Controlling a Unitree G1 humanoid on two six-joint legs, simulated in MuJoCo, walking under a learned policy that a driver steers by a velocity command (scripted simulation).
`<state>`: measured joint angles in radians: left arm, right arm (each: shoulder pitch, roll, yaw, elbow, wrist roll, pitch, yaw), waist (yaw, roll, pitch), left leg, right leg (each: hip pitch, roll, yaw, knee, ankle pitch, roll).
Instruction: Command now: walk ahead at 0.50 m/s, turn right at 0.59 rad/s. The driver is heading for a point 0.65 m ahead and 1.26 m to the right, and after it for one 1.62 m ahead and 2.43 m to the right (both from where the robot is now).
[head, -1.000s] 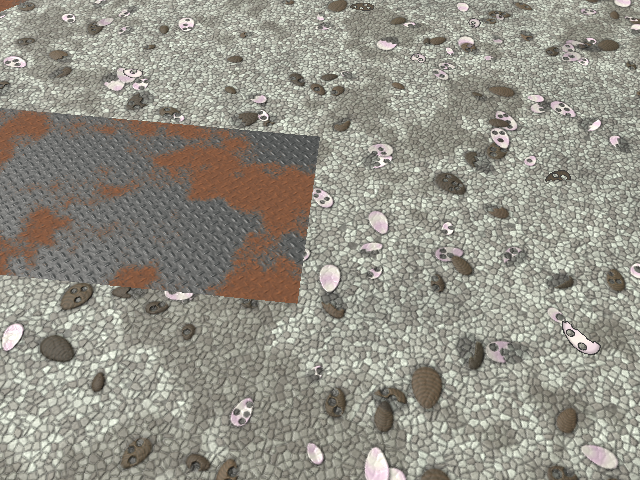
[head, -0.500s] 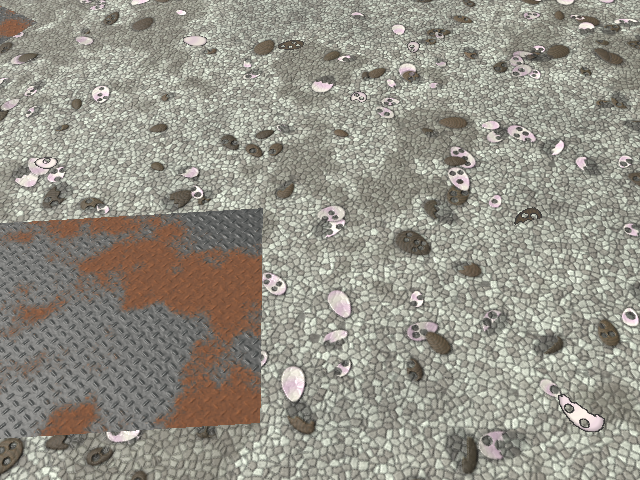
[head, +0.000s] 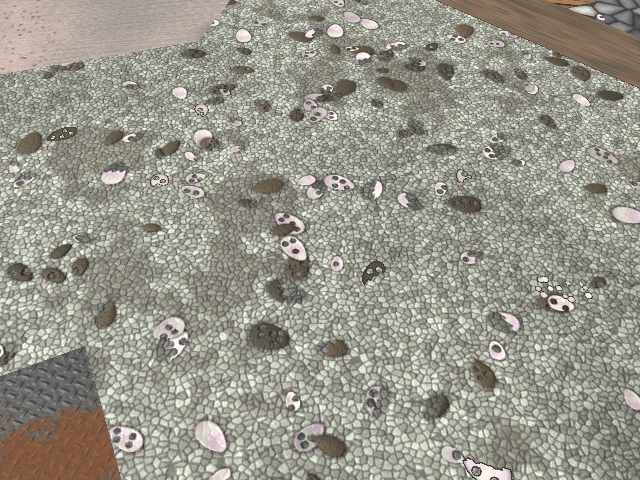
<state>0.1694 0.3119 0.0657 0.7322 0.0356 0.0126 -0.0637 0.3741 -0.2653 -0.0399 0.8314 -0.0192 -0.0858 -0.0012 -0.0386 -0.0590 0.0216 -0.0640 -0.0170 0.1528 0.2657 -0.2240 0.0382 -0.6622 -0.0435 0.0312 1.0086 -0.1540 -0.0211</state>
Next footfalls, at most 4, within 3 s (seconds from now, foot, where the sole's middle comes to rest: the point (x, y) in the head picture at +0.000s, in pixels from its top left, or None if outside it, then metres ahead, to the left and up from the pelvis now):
0.22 right None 0.26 -0.12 -0.78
0.74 left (331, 423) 0.61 -0.05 -0.78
1.26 right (479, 385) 0.69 -0.39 -0.78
1.80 left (517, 274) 1.01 -0.56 -0.78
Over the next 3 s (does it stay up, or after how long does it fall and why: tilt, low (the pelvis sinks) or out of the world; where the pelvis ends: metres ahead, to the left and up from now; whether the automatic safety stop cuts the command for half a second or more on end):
stays up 0.96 -0.75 0.00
